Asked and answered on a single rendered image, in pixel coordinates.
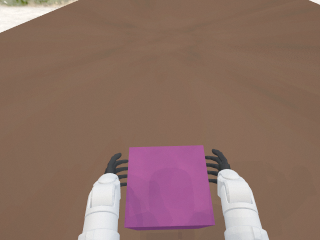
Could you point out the left robot forearm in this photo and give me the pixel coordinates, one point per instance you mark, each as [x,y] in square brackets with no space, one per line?
[102,210]

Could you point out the robot right hand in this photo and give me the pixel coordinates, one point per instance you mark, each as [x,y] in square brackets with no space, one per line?
[222,164]

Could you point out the carton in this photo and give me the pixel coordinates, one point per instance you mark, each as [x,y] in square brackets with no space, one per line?
[168,189]

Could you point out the right robot forearm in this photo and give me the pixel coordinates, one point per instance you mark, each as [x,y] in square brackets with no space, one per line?
[239,209]

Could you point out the robot left hand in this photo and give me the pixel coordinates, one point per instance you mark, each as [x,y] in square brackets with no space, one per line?
[111,167]

